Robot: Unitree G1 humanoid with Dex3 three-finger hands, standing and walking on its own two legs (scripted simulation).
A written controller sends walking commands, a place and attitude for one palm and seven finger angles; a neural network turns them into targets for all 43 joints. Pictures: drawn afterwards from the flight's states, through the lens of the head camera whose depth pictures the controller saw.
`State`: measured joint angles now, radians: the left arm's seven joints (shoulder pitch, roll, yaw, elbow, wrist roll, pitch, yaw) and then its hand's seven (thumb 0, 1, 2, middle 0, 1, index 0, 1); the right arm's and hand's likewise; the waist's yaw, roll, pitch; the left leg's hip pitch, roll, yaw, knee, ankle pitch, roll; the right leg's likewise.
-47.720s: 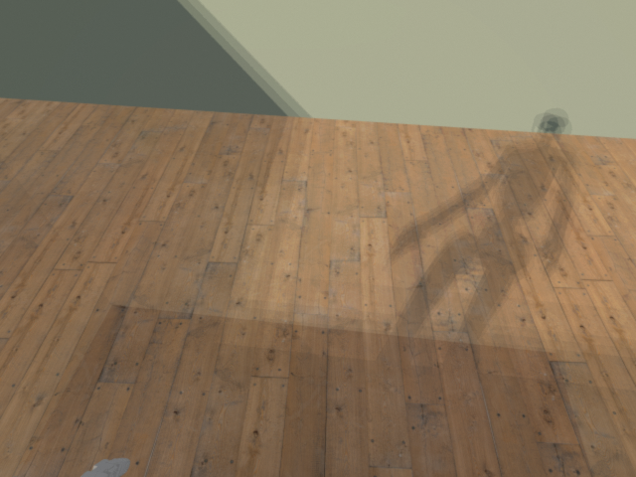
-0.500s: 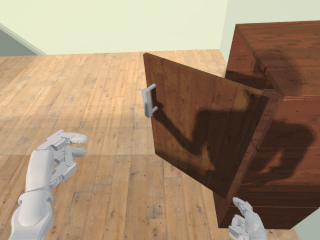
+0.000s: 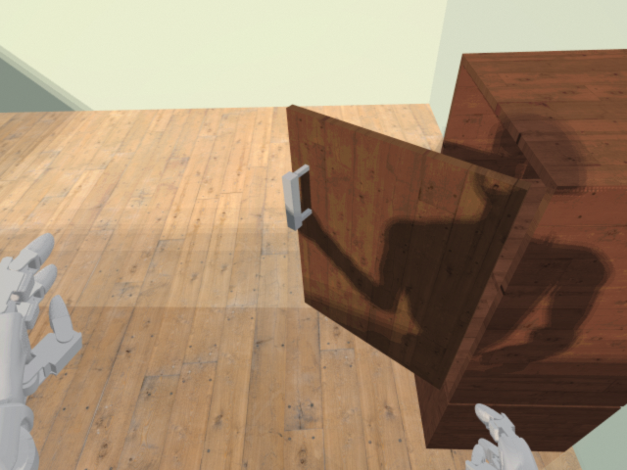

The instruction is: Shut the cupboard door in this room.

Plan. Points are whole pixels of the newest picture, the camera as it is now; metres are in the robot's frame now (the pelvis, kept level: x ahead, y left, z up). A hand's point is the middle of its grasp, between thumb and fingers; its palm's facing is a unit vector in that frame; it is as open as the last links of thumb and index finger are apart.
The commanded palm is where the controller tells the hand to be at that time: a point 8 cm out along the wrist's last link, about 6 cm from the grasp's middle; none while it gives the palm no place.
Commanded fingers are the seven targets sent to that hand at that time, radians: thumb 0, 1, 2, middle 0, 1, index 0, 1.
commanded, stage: draw the hand back to the body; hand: left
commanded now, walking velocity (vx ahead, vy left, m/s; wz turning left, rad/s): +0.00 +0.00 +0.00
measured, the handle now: (299, 197) +0.62 +0.11 +0.00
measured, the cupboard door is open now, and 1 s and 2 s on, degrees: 53 53 53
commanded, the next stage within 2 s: step back with the hand held close in 0.10 s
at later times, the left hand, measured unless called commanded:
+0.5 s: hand (74, 338) +0.19 +0.27 +0.15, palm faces +0.39 -0.78 -0.49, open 7.4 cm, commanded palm +0.13 +0.31 +0.17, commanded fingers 0.00 0.90 0.90 -0.20 -0.30 -0.20 -0.30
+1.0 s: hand (20, 393) +0.13 +0.28 +0.16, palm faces +0.47 -0.76 -0.45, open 7.4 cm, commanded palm +0.07 +0.31 +0.17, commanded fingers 0.00 0.90 0.90 -0.20 -0.30 -0.20 -0.30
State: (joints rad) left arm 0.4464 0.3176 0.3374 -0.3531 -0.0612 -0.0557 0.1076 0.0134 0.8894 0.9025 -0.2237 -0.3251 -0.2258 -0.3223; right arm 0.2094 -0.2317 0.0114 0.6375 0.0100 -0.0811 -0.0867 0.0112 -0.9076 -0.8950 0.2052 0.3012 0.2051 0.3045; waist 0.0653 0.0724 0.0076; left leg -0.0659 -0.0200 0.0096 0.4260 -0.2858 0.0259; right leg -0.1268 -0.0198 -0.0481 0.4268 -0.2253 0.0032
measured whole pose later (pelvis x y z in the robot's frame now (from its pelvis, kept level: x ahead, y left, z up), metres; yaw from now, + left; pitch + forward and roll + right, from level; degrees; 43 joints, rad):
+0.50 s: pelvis -0.01 +0.01 +0.00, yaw -1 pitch +1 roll -1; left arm 0.54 0.38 0.39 -0.41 -0.06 -0.15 0.12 0.01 0.89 0.90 -0.21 -0.30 -0.21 -0.30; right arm 0.19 -0.25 -0.03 0.59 0.01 0.01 -0.09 0.01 -0.91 -0.89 0.21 0.30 0.21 0.30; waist 0.00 0.06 0.00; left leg -0.22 -0.02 0.03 0.50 -0.29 0.04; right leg -0.27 -0.03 -0.03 0.47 -0.21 0.02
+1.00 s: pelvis -0.07 +0.01 -0.02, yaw -1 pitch +0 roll -1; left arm 0.50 0.39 0.45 -0.47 -0.01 -0.23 0.15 0.01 0.88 0.90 -0.21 -0.30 -0.21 -0.30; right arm 0.24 -0.22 0.00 0.56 0.01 -0.03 -0.09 0.01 -0.91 -0.89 0.21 0.30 0.21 0.30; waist 0.00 0.00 0.00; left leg -0.40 -0.02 0.03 0.70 -0.30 0.06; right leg -0.43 -0.02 -0.03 0.62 -0.19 0.02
